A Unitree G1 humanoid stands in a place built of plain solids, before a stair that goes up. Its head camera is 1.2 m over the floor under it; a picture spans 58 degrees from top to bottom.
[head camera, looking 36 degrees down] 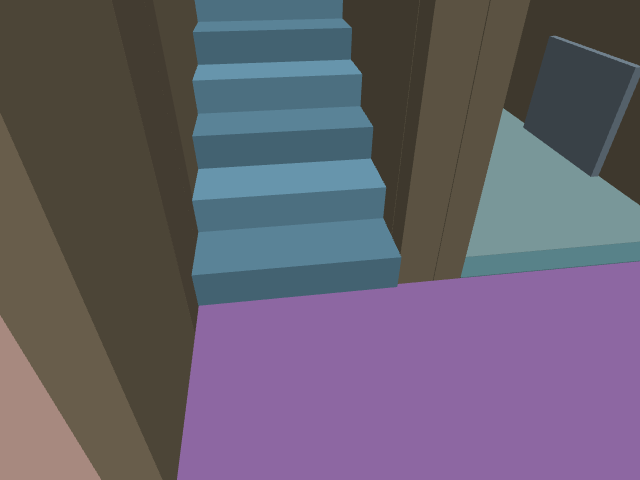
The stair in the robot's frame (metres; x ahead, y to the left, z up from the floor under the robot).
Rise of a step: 0.15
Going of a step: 0.28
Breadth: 0.80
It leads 8 degrees to the left of straight ahead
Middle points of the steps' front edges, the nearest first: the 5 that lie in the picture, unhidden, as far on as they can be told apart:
1.27 0.08 0.16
1.55 0.12 0.31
1.82 0.15 0.47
2.10 0.19 0.62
2.38 0.23 0.78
